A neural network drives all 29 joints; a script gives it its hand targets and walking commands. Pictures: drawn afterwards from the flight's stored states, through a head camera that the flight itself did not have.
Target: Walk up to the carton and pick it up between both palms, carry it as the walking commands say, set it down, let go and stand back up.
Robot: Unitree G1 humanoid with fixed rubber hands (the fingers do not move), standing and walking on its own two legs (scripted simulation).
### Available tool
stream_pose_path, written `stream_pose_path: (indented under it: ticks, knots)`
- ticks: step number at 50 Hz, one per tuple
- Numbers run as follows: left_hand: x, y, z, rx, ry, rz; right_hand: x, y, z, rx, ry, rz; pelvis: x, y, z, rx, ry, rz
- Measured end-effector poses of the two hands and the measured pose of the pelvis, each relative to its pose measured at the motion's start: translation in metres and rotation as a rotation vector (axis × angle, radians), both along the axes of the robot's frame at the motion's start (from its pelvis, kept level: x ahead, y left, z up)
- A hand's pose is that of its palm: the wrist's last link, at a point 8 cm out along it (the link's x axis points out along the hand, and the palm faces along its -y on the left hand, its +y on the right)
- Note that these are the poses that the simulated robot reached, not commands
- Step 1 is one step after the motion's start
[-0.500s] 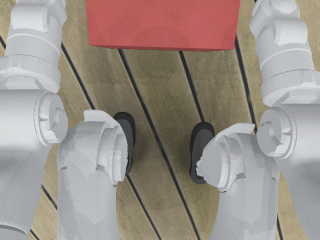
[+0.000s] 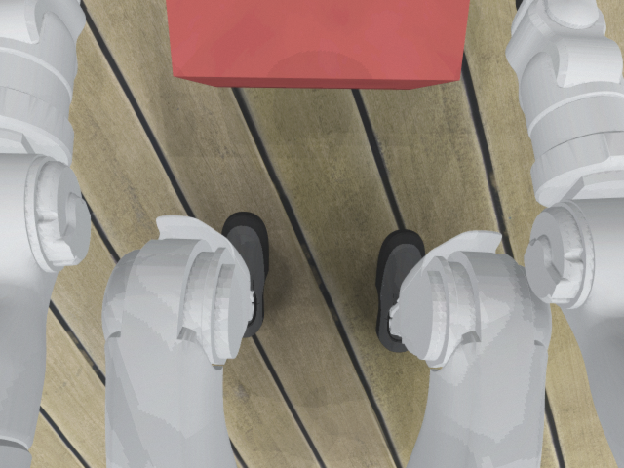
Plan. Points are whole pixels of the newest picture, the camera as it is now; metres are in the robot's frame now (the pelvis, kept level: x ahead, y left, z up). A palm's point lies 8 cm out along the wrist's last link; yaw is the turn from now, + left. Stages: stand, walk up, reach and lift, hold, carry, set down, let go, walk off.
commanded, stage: set down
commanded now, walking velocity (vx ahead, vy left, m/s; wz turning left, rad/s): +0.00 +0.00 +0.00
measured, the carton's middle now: out of the picture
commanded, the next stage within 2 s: let go in 1.48 s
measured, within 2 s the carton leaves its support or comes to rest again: neither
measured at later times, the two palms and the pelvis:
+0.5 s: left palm out of the picture +0.54 +0.29 -0.05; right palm out of the picture +0.57 -0.15 -0.06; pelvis +0.00 +0.00 +0.06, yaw +1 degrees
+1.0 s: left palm out of the picture +0.55 +0.30 +0.10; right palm out of the picture +0.57 -0.16 +0.09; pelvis +0.02 +0.00 +0.18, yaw +1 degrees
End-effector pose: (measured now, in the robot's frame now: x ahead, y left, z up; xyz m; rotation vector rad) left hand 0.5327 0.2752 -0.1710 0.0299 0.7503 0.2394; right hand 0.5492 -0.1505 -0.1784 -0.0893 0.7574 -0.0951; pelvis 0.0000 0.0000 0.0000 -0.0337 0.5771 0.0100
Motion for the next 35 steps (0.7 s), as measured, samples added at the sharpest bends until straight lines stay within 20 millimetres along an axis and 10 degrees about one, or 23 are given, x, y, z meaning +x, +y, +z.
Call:
stream_pose_path:
  ticks: [9, 35]
  knots:
    - [0.008, -0.001, 0.014, 0.006, -0.057, -0.019, 0.013, 0.002, 0.022, -0.005, -0.068, -0.001, 0.001, 0.0, 0.006, -0.004, 0.018, 0.003]
    - [0.016, 0.018, 0.171, -0.001, -0.114, -0.037, 0.023, -0.006, 0.178, -0.003, -0.135, -0.023, 0.005, 0.001, 0.103, -0.017, 0.187, 0.024]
